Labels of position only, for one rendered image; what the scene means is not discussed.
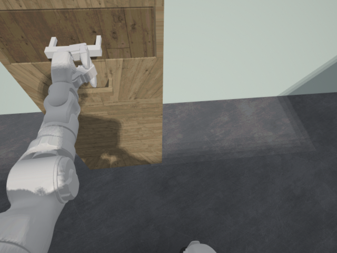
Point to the left robot upper arm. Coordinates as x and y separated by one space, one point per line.
38 191

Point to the left robot hand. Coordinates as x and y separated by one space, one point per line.
63 68

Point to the right robot shin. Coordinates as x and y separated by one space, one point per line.
194 242

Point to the robot left forearm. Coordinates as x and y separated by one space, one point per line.
58 132

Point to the handle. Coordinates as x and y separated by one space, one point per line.
95 92
94 50

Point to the drawer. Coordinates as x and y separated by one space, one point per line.
125 31

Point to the cabinet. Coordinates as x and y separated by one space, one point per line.
114 131

